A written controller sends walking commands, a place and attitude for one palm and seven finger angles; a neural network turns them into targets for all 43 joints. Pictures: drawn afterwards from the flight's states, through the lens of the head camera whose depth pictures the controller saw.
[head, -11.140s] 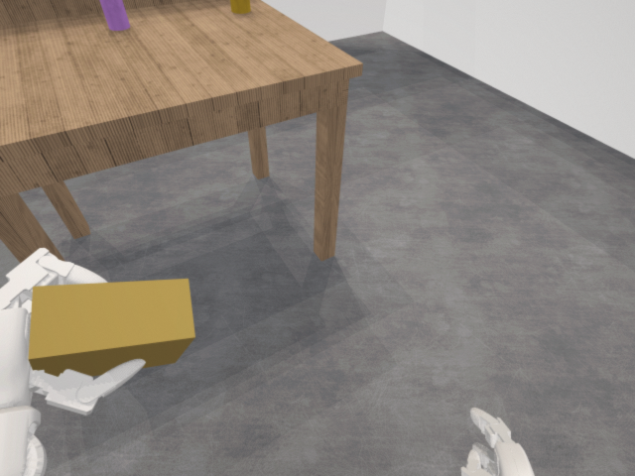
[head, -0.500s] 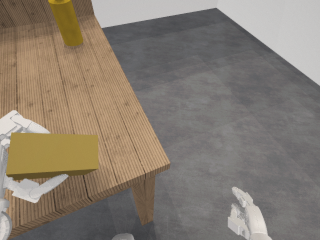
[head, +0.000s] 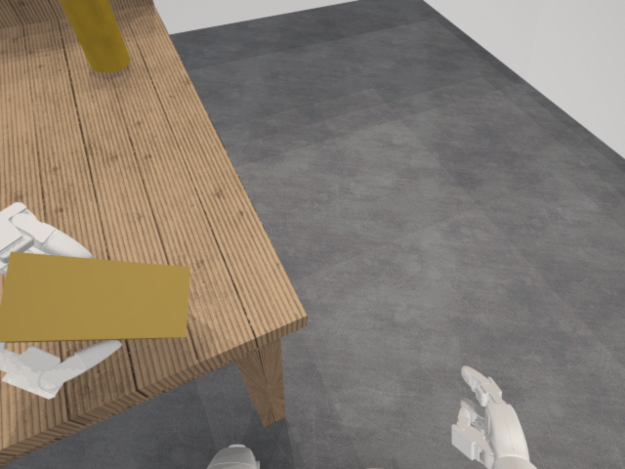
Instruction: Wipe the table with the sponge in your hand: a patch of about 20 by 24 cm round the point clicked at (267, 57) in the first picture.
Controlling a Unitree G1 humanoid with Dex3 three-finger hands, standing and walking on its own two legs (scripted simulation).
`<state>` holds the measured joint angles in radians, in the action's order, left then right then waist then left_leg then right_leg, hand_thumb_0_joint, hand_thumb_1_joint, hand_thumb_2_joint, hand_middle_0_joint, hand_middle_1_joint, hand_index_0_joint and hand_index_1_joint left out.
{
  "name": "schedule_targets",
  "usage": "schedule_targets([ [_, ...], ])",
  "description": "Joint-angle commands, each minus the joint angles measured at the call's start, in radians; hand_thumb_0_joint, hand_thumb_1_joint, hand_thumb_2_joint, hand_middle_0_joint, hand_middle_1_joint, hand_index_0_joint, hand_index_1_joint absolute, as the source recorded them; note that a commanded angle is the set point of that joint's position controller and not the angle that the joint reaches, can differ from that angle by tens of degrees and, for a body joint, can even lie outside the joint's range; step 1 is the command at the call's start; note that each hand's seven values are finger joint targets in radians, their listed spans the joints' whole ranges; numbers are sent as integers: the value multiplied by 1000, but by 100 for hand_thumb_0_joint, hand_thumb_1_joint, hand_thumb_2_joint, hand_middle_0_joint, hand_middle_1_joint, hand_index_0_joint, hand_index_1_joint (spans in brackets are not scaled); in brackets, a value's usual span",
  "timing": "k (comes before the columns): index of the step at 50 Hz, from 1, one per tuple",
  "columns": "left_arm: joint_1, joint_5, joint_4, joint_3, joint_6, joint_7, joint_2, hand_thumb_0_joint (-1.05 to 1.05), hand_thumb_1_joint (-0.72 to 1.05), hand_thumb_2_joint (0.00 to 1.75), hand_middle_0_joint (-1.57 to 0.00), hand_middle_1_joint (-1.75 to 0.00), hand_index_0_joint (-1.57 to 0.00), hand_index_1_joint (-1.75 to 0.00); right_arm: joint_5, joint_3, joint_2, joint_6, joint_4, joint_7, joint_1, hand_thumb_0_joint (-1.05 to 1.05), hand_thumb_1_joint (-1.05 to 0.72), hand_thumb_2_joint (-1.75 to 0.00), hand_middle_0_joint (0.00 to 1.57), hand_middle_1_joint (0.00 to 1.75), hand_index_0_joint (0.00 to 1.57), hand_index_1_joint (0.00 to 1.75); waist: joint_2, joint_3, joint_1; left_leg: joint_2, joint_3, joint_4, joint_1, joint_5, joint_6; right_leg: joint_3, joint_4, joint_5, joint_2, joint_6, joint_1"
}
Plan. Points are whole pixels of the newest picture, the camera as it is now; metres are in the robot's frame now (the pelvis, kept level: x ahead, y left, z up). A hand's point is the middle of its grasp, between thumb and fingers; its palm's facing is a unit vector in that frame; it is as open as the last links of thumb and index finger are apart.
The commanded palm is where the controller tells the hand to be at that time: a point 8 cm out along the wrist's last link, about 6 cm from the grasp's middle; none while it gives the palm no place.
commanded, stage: shuffle to correct the standing spot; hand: left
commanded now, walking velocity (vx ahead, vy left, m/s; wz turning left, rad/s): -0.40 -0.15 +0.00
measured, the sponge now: (122, 304) +0.24 +0.20 +0.14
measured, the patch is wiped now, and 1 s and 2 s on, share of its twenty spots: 0.00 0.00 0.00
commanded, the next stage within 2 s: come to a stop and stand still in 0.64 s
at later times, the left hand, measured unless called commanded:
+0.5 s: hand (10, 375) +0.17 +0.25 +0.17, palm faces +0.35 -0.84 -0.42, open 10.2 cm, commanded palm +0.12 +0.29 +0.18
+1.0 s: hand (97, 360) +0.18 +0.19 +0.16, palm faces +0.38 -0.83 -0.42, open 10.2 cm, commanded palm +0.13 +0.23 +0.18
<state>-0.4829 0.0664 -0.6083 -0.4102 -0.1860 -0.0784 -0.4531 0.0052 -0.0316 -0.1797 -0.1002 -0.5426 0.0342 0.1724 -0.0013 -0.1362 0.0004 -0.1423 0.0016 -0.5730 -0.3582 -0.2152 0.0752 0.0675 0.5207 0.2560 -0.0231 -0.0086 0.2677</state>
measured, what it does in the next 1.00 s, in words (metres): steps on the spot: left foot, then right foot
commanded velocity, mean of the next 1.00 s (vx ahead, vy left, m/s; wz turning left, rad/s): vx -0.11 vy -0.09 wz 0.00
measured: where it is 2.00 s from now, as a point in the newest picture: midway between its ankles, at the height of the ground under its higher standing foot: outside the picture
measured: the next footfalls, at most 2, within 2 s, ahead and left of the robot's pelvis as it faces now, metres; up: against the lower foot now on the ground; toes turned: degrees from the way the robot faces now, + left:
left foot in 0.50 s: +0.02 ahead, +0.07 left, +0.00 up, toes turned +2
right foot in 0.80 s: +0.01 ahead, -0.14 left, +0.00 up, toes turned +7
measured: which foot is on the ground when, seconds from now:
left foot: down 0.00-0.36, up 0.38-0.48, down 0.50-1.00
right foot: down 0.00-0.50, up 0.52-0.78, down 0.80-1.00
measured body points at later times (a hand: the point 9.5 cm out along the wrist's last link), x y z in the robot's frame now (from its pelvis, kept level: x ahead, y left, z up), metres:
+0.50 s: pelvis -0.04 +0.01 -0.01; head +0.00 +0.03 +0.44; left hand +0.14 +0.29 +0.19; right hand +0.12 -0.22 -0.10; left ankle -0.02 +0.11 -0.73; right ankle +0.01 -0.11 -0.73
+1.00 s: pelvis -0.03 -0.05 +0.00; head +0.00 -0.05 +0.45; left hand +0.16 +0.23 +0.19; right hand +0.13 -0.29 -0.09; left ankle -0.02 +0.07 -0.73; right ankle -0.03 -0.16 -0.73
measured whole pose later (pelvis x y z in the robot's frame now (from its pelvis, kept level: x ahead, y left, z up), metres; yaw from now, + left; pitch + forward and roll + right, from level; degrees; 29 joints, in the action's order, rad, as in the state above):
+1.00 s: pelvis -0.03 -0.05 +0.00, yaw +1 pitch -1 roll -1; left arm -0.50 0.04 -0.52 -0.34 -0.15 -0.15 -0.36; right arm 0.01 -0.02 -0.22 -0.09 -0.62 0.05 0.21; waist 0.02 -0.07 -0.01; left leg -0.02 0.00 -0.54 -0.25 -0.25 0.00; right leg 0.06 0.53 0.28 -0.01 -0.02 0.23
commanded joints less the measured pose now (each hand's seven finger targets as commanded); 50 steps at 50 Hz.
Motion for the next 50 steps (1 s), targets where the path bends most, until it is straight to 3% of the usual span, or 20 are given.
schedule_targets([
  [1,4,12,-203,-164,-100,-26,-161,0,10,130,-120,-160,-120,-160,2,-53,-128,-60,129,7,-10,0,-90,-90,20,30,20,30,42,288,9,-27,9,-36,101,254,-82,-71,-75,-344,133,-28,-66],
  [4,4,13,-193,-153,-110,-37,-154,0,10,130,-120,-160,-120,-160,-1,-48,-116,-61,112,10,2,0,-90,-90,20,30,20,30,-74,287,-8,64,41,-91,122,24,-60,-157,-137,-325,236,-90,29],
  [6,3,10,-203,-172,-124,-45,-168,0,10,130,-120,-160,-120,-160,-6,-43,-114,-71,109,16,-19,0,-90,-90,20,30,20,30,-44,255,-3,41,18,5,135,10,-73,-129,-121,-196,216,-78,74],
  [11,66,-9,-198,-156,-146,-29,-136,0,10,130,-120,-160,-120,-160,-29,-42,-139,-93,106,11,-36,0,-90,-90,20,30,20,30,292,225,2,-211,-237,285,-54,-90,-192,-53,177,209,34,5,-34],
  [13,43,-9,-198,-140,-130,-27,-117,0,10,130,-120,-160,-120,-160,-14,-54,-144,-88,129,-3,-15,0,-90,-90,20,30,20,30,265,253,7,-158,-156,172,50,-28,-169,-44,46,137,31,1,-35],
  [16,49,-13,-193,-129,-100,-20,-124,0,10,130,-120,-160,-120,-160,1,-55,-147,-74,147,-20,-6,0,-90,-90,20,30,20,30,135,208,14,-48,-50,49,-108,-358,-115,-51,-48,135,57,-27,-111],
  [18,42,-6,-204,-148,-75,-35,-159,0,10,130,-120,-160,-120,-160,17,-58,-137,-65,145,-16,14,0,-90,-90,20,30,20,30,-141,186,17,118,82,-322,-25,-349,-55,-271,-245,338,212,-129,125],
  [20,59,1,-203,-95,-47,-46,-127,0,10,130,-120,-160,-120,-160,6,-38,-120,-63,105,-19,8,0,-90,-90,20,30,20,30,-217,197,-1,125,52,-507,36,-255,-56,-326,-265,325,320,-203,219],
  [23,118,9,-214,-131,-35,-64,-160,0,10,130,-120,-160,-120,-160,5,-16,-104,-68,88,3,-13,0,-90,-90,20,30,20,30,-90,157,-20,95,57,22,114,-165,-67,-171,-51,103,230,-130,143],
  [24,105,11,-206,-120,-49,-65,-141,0,10,130,-120,-160,-120,-160,5,-23,-116,-77,87,16,9,0,-90,-90,20,30,20,30,35,179,-26,46,10,207,210,-72,-91,-93,128,49,142,-73,154],
  [25,106,12,-233,-119,-62,-68,-138,0,10,130,-120,-160,-120,-160,-1,-42,-148,-82,108,19,-3,0,-90,-90,20,30,20,30,267,186,-5,-174,-283,282,326,151,-156,-31,324,166,29,-1,306],
  [26,134,-6,-243,-112,-76,-60,-150,0,10,130,-120,-160,-120,-160,-10,-43,-134,-83,100,15,-12,0,-90,-90,20,30,20,30,227,192,6,-267,-377,278,304,283,-202,-90,484,262,-1,13,309],
  [27,129,-6,-203,-123,-63,-44,-156,0,10,130,-120,-160,-120,-160,-26,-45,-137,-82,86,3,-8,0,-90,-90,20,30,20,30,246,191,-13,-272,-440,320,210,99,-179,-141,560,241,10,21,283],
  [32,33,-21,-254,-79,-50,-37,-81,0,10,130,-120,-160,-120,-160,-6,-61,-146,-56,126,-44,-6,0,-90,-90,20,30,20,30,278,193,11,-160,-158,260,169,-54,-174,-49,324,131,28,0,154],
  [36,35,-24,-170,-99,-41,-48,-101,0,10,130,-120,-160,-120,-160,-5,-48,-153,-43,136,-34,2,0,-90,-90,20,30,20,30,263,160,-1,-146,-142,237,65,-196,-148,6,7,103,1,1,-38],
  [38,58,-26,-137,-101,-37,-49,-110,0,10,130,-120,-160,-120,-160,1,-46,-147,-41,131,-23,20,0,-90,-90,20,30,20,30,160,181,-13,-73,-69,133,42,-191,-125,14,-135,15,0,-3,-126],
  [41,112,-18,-92,-119,-44,-75,-136,0,10,130,-120,-160,-120,-160,17,-28,-106,-56,107,-12,20,0,-90,-90,20,30,20,30,-123,215,-15,102,50,-166,-28,-225,-74,-236,-221,-105,209,-90,-117],
  [42,56,-3,-64,-94,-26,-76,-112,0,10,130,-120,-160,-120,-160,25,-38,-120,-60,107,-5,13,0,-90,-90,20,30,20,30,-227,211,-2,126,10,-231,-30,-177,-68,-348,-249,-103,280,-137,-89],
  [44,36,-4,-94,-75,-28,-92,-97,0,10,130,-120,-160,-120,-160,21,-10,-109,-49,88,1,-23,0,-90,-90,20,30,20,30,-114,202,-6,104,-25,-172,-52,-162,-79,-325,-207,-167,314,-170,-130],
  [50,12,-18,-141,-82,-53,-114,-111,0,10,130,-120,-160,-120,-160,15,-21,-147,-51,97,27,-55,0,-90,-90,20,30,20,30,62,257,14,24,-85,139,210,315,-122,-129,-70,-257,142,-23,-132],
])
